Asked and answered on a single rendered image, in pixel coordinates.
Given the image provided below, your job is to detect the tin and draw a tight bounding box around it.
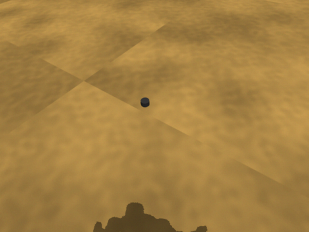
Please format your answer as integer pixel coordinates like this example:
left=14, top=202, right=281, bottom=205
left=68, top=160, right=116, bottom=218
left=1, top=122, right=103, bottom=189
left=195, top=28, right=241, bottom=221
left=140, top=98, right=150, bottom=107

